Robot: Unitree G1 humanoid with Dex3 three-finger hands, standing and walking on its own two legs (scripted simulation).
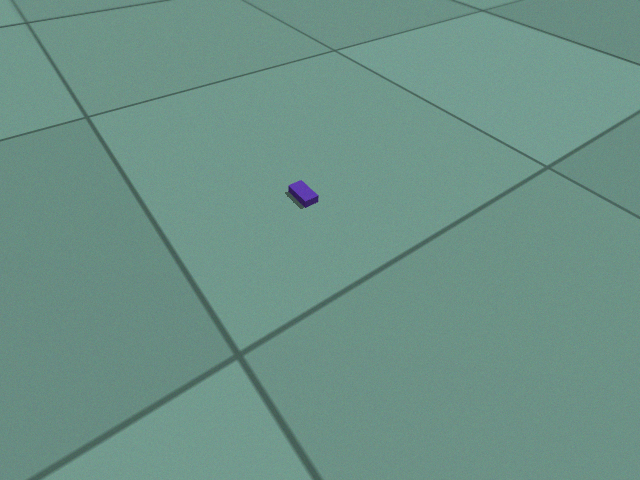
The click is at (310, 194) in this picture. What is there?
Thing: flat box
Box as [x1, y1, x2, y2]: [288, 180, 317, 207]
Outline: 288,185 289,192 305,207 317,201 317,195 301,180
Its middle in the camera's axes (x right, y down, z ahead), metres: -0.08 -0.24 +1.91
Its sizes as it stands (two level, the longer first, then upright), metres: 0.146 0.077 0.041
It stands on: the floor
